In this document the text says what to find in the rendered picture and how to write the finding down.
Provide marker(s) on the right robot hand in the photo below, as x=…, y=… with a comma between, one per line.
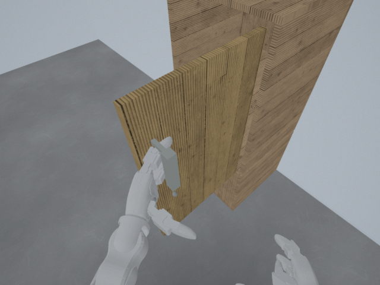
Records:
x=298, y=271

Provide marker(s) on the left robot hand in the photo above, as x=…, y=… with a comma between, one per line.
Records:
x=144, y=188

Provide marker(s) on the handle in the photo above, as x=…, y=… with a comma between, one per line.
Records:
x=170, y=165

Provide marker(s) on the left robot forearm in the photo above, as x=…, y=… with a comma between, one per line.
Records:
x=128, y=246

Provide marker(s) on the cupboard door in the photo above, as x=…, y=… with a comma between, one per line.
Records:
x=204, y=106

